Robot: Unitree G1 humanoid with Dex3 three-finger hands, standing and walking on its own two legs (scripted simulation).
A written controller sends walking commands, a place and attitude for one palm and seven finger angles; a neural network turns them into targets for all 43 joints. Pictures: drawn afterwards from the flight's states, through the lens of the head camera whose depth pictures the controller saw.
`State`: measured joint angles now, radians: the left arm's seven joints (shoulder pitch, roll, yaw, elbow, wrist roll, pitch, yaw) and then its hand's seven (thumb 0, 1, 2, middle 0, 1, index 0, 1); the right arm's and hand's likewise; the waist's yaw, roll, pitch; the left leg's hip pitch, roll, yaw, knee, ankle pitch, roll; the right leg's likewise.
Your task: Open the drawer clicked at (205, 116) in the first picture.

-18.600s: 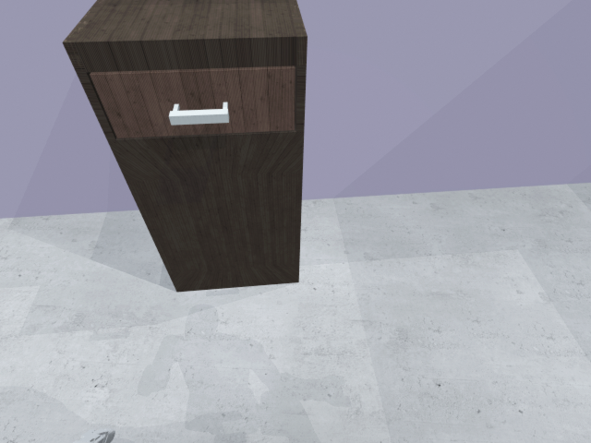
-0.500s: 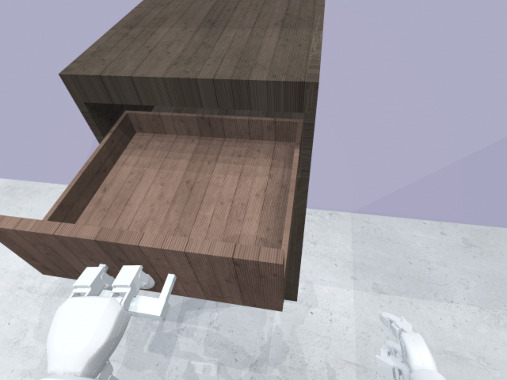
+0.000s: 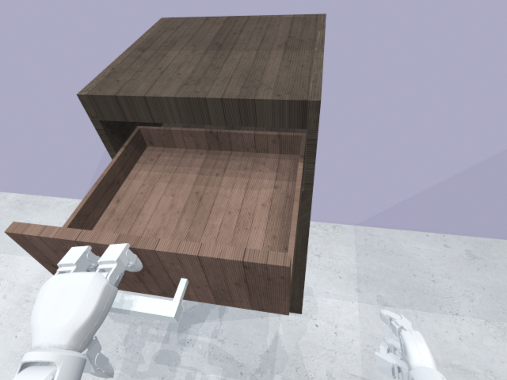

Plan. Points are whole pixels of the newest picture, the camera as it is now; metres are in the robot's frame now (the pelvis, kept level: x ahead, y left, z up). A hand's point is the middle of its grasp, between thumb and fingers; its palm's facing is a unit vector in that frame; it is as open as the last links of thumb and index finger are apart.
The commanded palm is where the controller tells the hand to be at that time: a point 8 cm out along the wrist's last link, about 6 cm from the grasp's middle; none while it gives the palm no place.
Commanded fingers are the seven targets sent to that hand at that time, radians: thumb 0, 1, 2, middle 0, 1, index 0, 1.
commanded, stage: lift the hand off the handle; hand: left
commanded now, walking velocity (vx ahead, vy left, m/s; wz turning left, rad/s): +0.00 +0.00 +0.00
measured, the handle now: (144, 293) +0.22 +0.21 +0.04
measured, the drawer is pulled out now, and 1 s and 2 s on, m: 0.29 0.29 0.29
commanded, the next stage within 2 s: draw the hand back to the body in 0.86 s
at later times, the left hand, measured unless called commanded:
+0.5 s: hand (76, 281) +0.18 +0.24 +0.15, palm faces +0.17 -0.12 -0.98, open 13.8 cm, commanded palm +0.13 +0.23 +0.21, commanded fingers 0.00 -0.50 0.30 -0.30 -1.20 -0.30 -1.20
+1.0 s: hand (83, 260) +0.19 +0.22 +0.19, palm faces +0.15 -0.08 -0.99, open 13.9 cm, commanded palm +0.15 +0.22 +0.24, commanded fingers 0.00 -0.50 0.30 -0.30 -1.20 -0.30 -1.20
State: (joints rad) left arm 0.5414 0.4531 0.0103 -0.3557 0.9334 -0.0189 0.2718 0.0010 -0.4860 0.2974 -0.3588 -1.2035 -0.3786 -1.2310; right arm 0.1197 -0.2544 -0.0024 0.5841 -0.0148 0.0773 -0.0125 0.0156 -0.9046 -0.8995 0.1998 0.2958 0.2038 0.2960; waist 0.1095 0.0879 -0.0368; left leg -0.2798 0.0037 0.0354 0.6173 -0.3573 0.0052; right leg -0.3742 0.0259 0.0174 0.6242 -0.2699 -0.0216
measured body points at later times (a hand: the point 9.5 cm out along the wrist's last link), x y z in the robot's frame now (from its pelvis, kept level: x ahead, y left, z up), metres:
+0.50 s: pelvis +0.01 +0.02 +0.01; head -0.01 -0.02 +0.46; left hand +0.16 +0.25 +0.20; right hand +0.25 -0.16 -0.07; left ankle -0.02 +0.12 -0.73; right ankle +0.04 -0.10 -0.73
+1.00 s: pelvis +0.01 +0.00 +0.01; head -0.01 -0.05 +0.46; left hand +0.18 +0.22 +0.24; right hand +0.25 -0.18 -0.07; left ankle -0.02 +0.12 -0.73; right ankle +0.04 -0.10 -0.73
